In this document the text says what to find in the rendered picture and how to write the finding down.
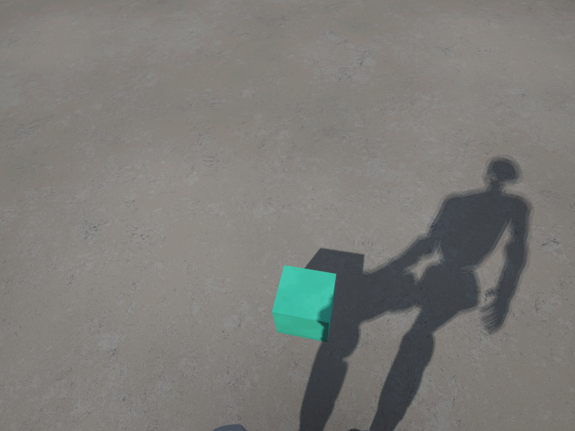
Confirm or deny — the carton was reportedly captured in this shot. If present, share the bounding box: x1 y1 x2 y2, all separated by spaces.
272 265 336 342

